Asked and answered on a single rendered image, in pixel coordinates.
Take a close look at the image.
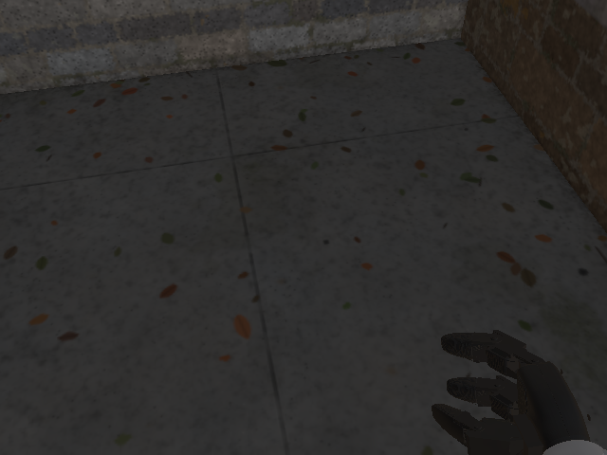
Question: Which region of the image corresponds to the robot right hand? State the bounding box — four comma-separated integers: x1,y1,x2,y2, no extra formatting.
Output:
432,330,591,455

